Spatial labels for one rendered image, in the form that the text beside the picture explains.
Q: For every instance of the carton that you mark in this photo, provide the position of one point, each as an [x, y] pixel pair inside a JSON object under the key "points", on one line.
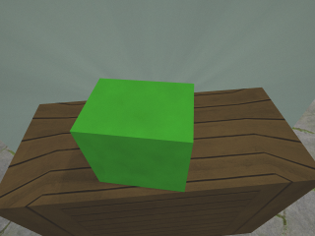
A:
{"points": [[138, 133]]}

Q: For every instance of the pedestal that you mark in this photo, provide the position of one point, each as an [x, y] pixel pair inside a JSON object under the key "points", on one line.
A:
{"points": [[246, 166]]}

